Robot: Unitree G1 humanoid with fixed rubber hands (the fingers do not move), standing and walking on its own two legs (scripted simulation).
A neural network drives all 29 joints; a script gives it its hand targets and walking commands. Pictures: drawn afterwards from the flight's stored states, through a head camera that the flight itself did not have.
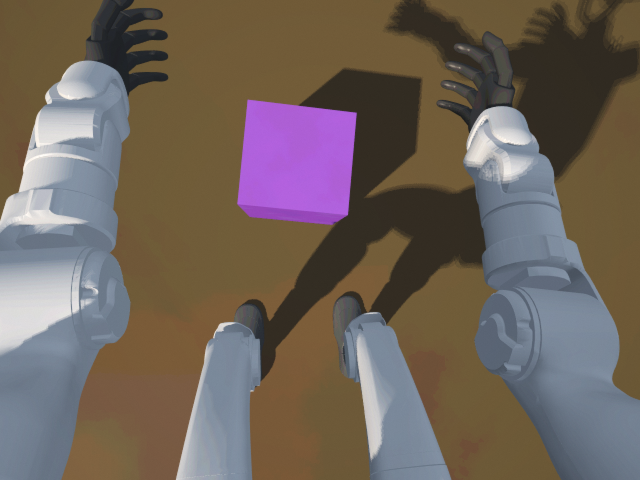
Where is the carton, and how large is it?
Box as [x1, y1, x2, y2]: [237, 100, 356, 224]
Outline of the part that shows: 248,100 237,203 249,216 332,224 347,214 356,113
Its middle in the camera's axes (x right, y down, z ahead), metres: -0.05 -0.15 +0.85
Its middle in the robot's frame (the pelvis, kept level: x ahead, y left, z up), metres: +0.53 -0.02 -0.53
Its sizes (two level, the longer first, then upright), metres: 0.210 0.200 0.250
